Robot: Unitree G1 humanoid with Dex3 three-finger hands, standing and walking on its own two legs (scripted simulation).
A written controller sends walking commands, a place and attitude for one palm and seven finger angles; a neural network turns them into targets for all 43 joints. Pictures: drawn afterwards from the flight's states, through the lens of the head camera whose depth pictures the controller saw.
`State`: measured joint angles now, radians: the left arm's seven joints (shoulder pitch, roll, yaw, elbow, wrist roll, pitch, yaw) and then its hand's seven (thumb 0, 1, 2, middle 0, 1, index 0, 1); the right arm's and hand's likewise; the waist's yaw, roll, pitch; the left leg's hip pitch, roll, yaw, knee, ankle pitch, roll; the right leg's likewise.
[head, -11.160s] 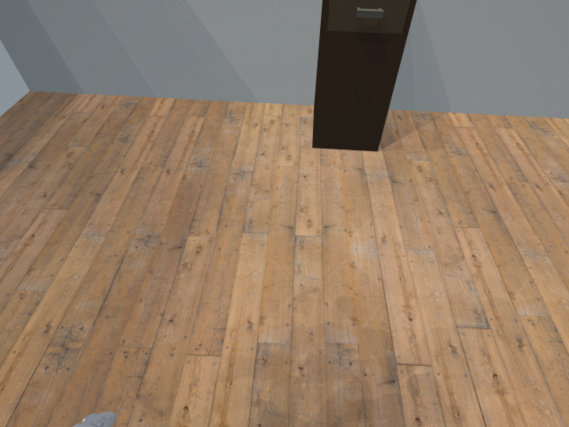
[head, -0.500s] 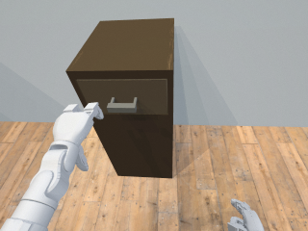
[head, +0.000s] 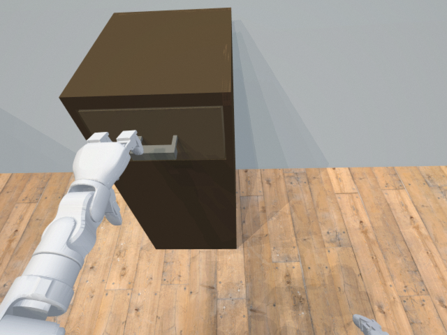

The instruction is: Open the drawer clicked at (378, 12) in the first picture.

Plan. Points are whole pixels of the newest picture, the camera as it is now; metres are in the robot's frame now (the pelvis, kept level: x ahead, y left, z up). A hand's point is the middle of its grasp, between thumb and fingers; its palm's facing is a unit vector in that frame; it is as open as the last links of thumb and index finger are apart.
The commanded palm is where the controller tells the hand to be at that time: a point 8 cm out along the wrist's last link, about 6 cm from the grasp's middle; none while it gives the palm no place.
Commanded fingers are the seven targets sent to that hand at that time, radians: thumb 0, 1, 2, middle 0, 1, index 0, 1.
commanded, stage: move the hooked fingers above the handle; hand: left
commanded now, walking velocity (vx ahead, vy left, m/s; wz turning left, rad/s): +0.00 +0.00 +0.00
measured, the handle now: (155, 146) +0.53 +0.22 -0.01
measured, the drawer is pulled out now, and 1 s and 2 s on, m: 0.00 0.00 0.00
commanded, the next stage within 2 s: lower the fingers behind the handle in 1.58 s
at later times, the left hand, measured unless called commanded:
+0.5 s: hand (133, 158) +0.44 +0.23 +0.05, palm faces -0.02 -0.03 -1.00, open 13.8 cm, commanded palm +0.42 +0.23 +0.11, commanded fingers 0.00 -0.50 0.30 -0.30 -1.20 -0.30 -1.20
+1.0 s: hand (146, 144) +0.49 +0.22 +0.04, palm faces -0.04 -0.03 -1.00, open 13.7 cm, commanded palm +0.47 +0.23 +0.10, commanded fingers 0.00 -0.50 0.30 -0.30 -1.20 -0.30 -1.20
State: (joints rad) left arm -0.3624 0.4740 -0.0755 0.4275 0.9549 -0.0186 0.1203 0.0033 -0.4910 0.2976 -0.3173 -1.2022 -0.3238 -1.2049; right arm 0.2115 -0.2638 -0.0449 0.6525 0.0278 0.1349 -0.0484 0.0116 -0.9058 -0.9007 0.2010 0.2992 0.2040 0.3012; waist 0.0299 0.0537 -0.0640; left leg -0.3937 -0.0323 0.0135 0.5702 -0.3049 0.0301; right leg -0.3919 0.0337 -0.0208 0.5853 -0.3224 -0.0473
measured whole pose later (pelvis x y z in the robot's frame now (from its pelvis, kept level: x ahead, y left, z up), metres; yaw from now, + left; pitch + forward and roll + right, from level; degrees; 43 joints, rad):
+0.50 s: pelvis +0.01 +0.01 -0.01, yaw -1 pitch +12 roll +0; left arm -0.61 0.43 -0.10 0.76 1.02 0.01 0.20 0.00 -0.49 0.30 -0.32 -1.20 -0.32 -1.20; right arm 0.27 -0.24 -0.05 0.66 0.03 0.15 -0.03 0.01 -0.91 -0.90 0.20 0.30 0.20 0.30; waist -0.02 0.05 -0.11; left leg -0.49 -0.03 0.03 0.63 -0.34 0.04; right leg -0.49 0.03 -0.01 0.63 -0.34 -0.03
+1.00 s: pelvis +0.00 +0.01 -0.01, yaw -2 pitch +17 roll -1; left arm -0.83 0.47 -0.05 1.05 1.06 0.00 0.27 0.00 -0.49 0.30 -0.33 -1.21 -0.34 -1.22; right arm 0.38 -0.26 -0.06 0.69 0.01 0.13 -0.02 0.01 -0.91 -0.90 0.20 0.30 0.21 0.30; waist -0.11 0.05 -0.14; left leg -0.62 -0.02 0.04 0.68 -0.35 0.05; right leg -0.61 0.05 0.00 0.66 -0.34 -0.03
